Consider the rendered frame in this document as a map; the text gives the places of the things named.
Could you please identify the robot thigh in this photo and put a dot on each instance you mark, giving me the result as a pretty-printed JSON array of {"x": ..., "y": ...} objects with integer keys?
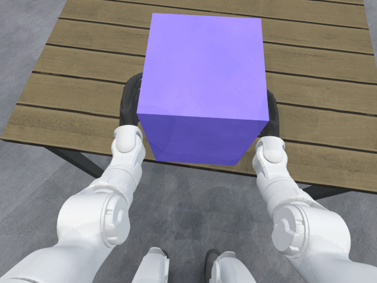
[
  {"x": 231, "y": 270},
  {"x": 153, "y": 269}
]

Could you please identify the carton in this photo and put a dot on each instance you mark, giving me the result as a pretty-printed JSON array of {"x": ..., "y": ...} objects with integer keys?
[{"x": 203, "y": 95}]

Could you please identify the right robot thigh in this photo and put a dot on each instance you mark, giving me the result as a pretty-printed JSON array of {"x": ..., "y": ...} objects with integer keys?
[{"x": 231, "y": 270}]

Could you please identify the left robot thigh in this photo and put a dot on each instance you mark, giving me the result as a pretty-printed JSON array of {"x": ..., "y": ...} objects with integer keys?
[{"x": 153, "y": 269}]

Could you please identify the right robot upper arm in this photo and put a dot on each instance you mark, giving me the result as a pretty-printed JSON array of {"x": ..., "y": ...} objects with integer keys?
[{"x": 316, "y": 242}]

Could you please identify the table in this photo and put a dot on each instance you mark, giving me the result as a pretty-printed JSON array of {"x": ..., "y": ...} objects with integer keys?
[{"x": 319, "y": 65}]

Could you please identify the left robot upper arm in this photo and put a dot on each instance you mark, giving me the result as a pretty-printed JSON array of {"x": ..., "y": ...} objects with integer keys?
[{"x": 89, "y": 227}]

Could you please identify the robot left forearm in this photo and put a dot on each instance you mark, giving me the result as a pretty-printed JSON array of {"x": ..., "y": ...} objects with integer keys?
[{"x": 124, "y": 172}]

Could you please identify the robot right forearm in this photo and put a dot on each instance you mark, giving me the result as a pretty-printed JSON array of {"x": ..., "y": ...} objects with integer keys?
[{"x": 274, "y": 183}]

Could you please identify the robot right hand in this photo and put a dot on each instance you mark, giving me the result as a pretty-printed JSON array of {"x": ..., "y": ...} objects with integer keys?
[{"x": 272, "y": 127}]

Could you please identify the robot left hand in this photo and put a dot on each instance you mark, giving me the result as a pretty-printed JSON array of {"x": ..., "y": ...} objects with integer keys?
[{"x": 129, "y": 101}]

